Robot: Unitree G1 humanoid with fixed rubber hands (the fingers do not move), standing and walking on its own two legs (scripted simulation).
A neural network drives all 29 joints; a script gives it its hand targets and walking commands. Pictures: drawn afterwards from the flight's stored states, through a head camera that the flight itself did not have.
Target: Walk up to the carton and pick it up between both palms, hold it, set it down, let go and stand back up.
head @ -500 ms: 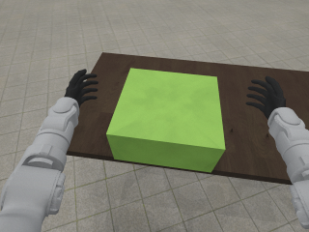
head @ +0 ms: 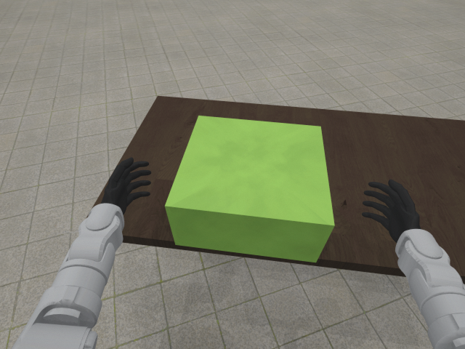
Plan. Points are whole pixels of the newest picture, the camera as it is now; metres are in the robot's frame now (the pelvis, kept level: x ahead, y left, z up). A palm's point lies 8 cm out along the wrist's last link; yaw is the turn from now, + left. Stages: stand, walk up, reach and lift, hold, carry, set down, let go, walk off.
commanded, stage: set down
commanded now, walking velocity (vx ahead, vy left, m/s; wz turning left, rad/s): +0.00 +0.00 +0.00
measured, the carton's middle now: (252, 182) +0.50 -0.03 -0.01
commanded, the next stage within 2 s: let go in 1.90 s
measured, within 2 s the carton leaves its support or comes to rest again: neither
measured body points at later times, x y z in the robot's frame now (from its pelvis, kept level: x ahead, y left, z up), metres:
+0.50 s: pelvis +0.04 +0.00 +0.00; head +0.03 +0.00 +0.45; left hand +0.30 +0.23 +0.01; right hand +0.27 -0.27 +0.01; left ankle +0.03 +0.12 -0.75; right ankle +0.00 -0.11 -0.75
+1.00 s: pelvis +0.03 +0.00 +0.00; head +0.02 +0.00 +0.45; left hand +0.25 +0.25 -0.01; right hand +0.24 -0.24 -0.02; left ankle +0.03 +0.12 -0.75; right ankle +0.00 -0.11 -0.75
